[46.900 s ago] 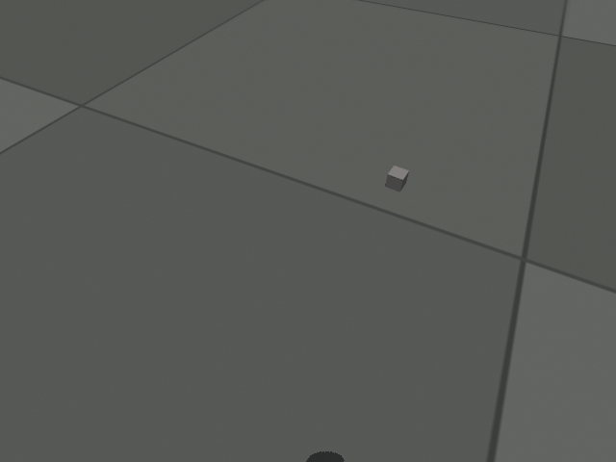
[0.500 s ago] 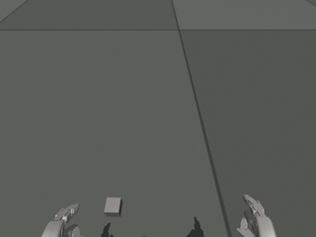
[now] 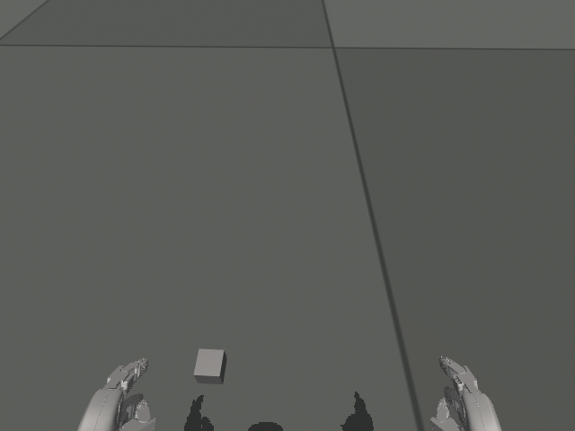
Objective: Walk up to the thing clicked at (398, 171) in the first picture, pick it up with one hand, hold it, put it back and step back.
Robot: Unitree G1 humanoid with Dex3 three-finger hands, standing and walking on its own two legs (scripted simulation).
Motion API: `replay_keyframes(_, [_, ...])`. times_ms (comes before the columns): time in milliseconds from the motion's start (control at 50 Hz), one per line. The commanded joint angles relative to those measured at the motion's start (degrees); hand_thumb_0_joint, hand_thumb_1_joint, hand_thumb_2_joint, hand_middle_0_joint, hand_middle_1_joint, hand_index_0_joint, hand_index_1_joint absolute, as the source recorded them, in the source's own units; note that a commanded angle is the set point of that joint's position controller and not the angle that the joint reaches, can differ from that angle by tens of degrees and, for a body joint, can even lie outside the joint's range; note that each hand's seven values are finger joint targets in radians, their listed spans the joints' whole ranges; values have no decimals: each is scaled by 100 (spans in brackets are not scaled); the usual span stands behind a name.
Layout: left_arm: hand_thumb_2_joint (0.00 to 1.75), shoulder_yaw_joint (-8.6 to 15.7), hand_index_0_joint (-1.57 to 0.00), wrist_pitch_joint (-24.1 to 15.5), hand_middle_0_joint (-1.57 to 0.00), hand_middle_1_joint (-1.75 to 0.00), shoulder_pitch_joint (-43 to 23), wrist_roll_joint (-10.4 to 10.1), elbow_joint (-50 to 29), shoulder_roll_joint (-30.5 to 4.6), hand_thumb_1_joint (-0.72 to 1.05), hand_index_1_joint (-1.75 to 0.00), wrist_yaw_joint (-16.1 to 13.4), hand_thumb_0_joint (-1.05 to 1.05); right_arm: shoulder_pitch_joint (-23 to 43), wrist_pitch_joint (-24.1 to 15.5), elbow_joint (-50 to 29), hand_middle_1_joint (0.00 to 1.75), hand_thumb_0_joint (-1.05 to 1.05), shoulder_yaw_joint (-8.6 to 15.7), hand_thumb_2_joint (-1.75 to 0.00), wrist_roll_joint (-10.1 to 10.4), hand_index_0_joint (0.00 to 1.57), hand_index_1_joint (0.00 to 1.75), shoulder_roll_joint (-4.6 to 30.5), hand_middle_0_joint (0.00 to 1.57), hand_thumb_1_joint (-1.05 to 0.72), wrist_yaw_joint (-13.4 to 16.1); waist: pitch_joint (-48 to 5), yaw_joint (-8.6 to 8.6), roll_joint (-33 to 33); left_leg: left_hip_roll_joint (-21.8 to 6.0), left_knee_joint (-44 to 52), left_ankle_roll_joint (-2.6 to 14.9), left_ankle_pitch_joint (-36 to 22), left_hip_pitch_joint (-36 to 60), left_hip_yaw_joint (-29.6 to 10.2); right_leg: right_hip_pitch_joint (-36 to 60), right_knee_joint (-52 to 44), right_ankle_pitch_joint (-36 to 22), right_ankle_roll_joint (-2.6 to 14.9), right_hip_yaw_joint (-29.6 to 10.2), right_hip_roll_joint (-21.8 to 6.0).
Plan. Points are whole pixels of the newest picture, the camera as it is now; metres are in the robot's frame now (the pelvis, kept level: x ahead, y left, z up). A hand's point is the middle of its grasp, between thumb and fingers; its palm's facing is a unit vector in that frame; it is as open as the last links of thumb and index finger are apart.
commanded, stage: stand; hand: left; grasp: from above
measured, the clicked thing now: (211, 366) +0.45 +0.23 -0.68
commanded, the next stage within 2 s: none
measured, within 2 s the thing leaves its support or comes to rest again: neither
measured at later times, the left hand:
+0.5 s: hand out of the picture +0.05 +0.25 -0.11, palm faces +0.03 -0.95 -0.32, open 7.4 cm
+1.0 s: hand out of the picture +0.03 +0.25 -0.10, palm faces +0.01 -0.94 -0.33, open 7.3 cm
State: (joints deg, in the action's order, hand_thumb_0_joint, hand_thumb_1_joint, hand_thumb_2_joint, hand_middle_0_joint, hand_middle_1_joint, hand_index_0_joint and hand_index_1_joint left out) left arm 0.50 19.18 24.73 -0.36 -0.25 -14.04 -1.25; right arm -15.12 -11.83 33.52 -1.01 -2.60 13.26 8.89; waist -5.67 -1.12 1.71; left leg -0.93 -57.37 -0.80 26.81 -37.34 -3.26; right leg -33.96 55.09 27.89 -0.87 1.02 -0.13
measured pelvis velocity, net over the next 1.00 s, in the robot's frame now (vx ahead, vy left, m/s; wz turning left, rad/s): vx -0.01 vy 0.01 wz -0.01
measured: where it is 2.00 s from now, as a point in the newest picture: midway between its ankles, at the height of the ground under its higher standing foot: outside the picture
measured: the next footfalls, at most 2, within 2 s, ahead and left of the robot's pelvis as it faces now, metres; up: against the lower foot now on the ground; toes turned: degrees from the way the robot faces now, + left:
none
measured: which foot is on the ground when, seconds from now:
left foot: down 0.00-1.00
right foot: down 0.00-1.00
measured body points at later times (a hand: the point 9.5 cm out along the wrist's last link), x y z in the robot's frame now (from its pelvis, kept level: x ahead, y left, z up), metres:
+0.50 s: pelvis +0.00 +0.02 +0.05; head +0.00 +0.02 +0.50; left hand +0.04 +0.30 -0.09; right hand +0.07 -0.26 -0.08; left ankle +0.02 +0.13 -0.68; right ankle +0.00 -0.13 -0.68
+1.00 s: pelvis -0.01 +0.01 +0.06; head -0.02 +0.00 +0.51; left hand +0.03 +0.30 -0.07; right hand +0.05 -0.28 -0.08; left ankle +0.02 +0.13 -0.68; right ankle +0.00 -0.13 -0.68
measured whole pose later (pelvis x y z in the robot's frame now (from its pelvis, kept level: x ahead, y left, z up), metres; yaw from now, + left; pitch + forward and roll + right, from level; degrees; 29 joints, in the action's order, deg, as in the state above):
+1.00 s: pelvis -0.01 +0.01 +0.06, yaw +0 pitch -5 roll +0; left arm 2.1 0.5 10.1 2.0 65.1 -16.7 -1.1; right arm -8.9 0.3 64.2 1.8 -1.2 17.9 0.9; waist 3.8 0.3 1.0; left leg 0.3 -21.9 0.0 9.5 -7.3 -1.2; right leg -5.4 21.7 11.2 -1.9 -0.5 -2.0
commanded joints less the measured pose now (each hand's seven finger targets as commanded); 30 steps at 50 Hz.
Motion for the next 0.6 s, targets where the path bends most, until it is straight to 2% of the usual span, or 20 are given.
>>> replay_keyframes(0, [90, 476, -20, -1536, -20, -30, -854, 452, 1622, -1272, 90, -30, -152, 0, 584, 575, 159, 30, 0, 572, -90, -349, 20, 30, 1307, 20, -90, -487, 65, 188, -533, 33, 1293, 439, -1310, 1030, -95, 939, -1584, -861, 604, -910, -464])
replay_keyframes(20, [90, 445, -20, -1614, -20, -30, -989, 459, 1842, -1208, 90, -30, -124, 0, 515, 595, 374, 30, 0, 562, -90, -202, 20, 30, 1198, 20, -90, -596, -133, 192, -425, 33, 1366, 421, -1413, 1269, -54, 1176, -1535, -1255, 564, -925, -555])
replay_keyframes(40, [90, 457, -20, -1624, -20, -30, -1141, 405, 2088, -1172, 90, -30, -97, 0, 500, 625, 511, 30, 0, 541, -90, -105, 20, 30, 1152, 20, -90, -684, -27, 218, -460, 47, 1535, 419, -1231, 1439, -14, 1043, -1629, -1060, 474, -847, -540])
replay_keyframes(80, [90, 484, -20, -1681, -20, -30, -1224, 321, 2597, -1172, 90, -30, -111, 0, 628, 660, 647, 30, 0, 604, -90, -18, 20, 30, 1169, 20, -90, -777, -145, 264, -380, -14, 1619, 418, -1689, 1685, -113, 1233, -1698, -1431, 356, -695, -492])
replay_keyframes(120, [90, 469, -20, -1762, -20, -30, -1360, 310, 3100, -1106, 90, -30, -130, 0, 683, 737, 880, 30, 0, 602, -90, -37, 20, 30, 1149, 20, -90, -808, 18, 273, -227, -113, 1980, 460, -1512, 1761, -282, 1263, -1819, -1270, 272, -592, -426])
replay_keyframes(160, [90, 477, -20, -1839, -20, -30, -1388, 287, 3529, -1087, 90, -30, -133, 0, 664, 784, 1075, 30, 0, 608, -90, -46, 20, 30, 1189, 20, -90, -796, 55, 272, -95, -218, 2237, 477, -1677, 1946, -397, 1469, -1840, -1482, 215, -496, -386])
replay_keyframes(180, [90, 472, -20, -1875, -20, -30, -1378, 291, 3743, -1061, 90, -30, -136, 0, 731, 805, 1158, 30, 0, 608, -90, -43, 20, 30, 1192, 20, -90, -789, 78, 295, -78, -254, 2265, 479, -1894, 2052, -423, 1548, -1933, -1676, 209, -472, -393])
replay_keyframes(260, [90, 459, -20, -1926, -20, -30, -1454, 244, 4409, -1039, 90, -30, -131, 0, 663, 898, 1495, 30, 0, 594, -90, -17, 20, 30, 1254, 20, -90, -720, 343, 237, 97, -341, 2865, 418, -1899, 2205, -517, 1859, -2278, -1727, 188, -426, -348])
replay_keyframes(280, [90, 448, -20, -1939, -20, -30, -1387, 243, 4590, -1032, 90, -30, -131, 0, 692, 909, 1595, 30, 0, 583, -90, -10, 20, 30, 1278, 20, -90, -717, 370, 287, 109, -358, 2926, 407, -1953, 2223, -522, 2056, -2425, -1845, 192, -430, -390])
replay_keyframes(320, [90, 456, -20, -1964, -20, -30, -1394, 240, 4876, -1143, 90, -30, -140, 0, 698, 954, 1746, 30, 0, 574, -90, 26, 20, 30, 1242, 20, -90, -694, 393, 228, -140, -263, 2928, 339, -2072, 2449, -352, 2183, -2760, -2086, 211, -537, -492])
replay_keyframes(380, [90, 430, -20, -1982, -20, -30, -1420, 228, 5217, -1186, 90, -30, -147, 0, 628, 1011, 2017, 30, 0, 570, -90, 60, 20, 30, 1307, 20, -90, -673, 560, 186, -193, -282, 3206, 307, -1790, 2714, -351, 2229, -3108, -1929, 192, -561, -523])
replay_keyframes(420, [90, 419, -20, -1964, -20, -30, -1557, 219, 5359, -1186, 90, -30, -146, 0, 615, 1019, 2128, 30, 0, 564, -90, 75, 20, 30, 1351, 20, -90, -666, 620, 141, -30, -361, 3497, 308, -1855, 2734, -417, 2360, -3163, -1893, 164, -478, -482])
replay_keyframes(460, [90, 389, -20, -1944, -20, -30, -1464, 213, 5562, -1150, 90, -30, -144, 0, 739, 1023, 2222, 30, 0, 559, -90, 72, 20, 30, 1362, 20, -90, -666, 763, 212, 43, -399, 3744, 291, -1537, 2730, -497, 2407, -3267, -1752, 131, -436, -454])
replay_keyframes(480, [90, 378, -20, -1930, -20, -30, -1453, 223, 5653, -1148, 90, -30, -137, 0, 753, 1040, 2261, 30, 0, 561, -90, 80, 20, 30, 1379, 20, -90, -665, 890, 198, 42, -413, 3882, 280, -1182, 2672, -532, 2373, -3313, -1584, 127, -420, -431])
replay_keyframes(500, [90, 380, -20, -1945, -20, -30, -1488, 228, 5716, -1159, 90, -30, -133, 0, 739, 1048, 2312, 30, 0, 564, -90, 80, 20, 30, 1406, 20, -90, -667, 881, 193, 57, -419, 3930, 281, -1114, 2591, -526, 2537, -3357, -1604, 121, -437, -469])
replay_keyframes(560, [90, 362, -20, -1984, -20, -30, -1410, 239, 5918, -1180, 90, -30, -131, 0, 796, 1056, 2425, 30, 0, 552, -90, 99, 20, 30, 1342, 20, -90, -685, 846, 218, -155, -396, 3904, 265, -1458, 2794, -463, 2591, -3525, -1736, 114, -474, -529])
replay_keyframes(580, [90, 366, -20, -1983, -20, -30, -1486, 238, 5951, -1214, 90, -30, -124, 0, 698, 1063, 2473, 30, 0, 545, -90, 101, 20, 30, 1351, 20, -90, -686, 879, 173, -138, -412, 4004, 266, -1291, 2741, -461, 2604, -3547, -1666, 110, -486, -532])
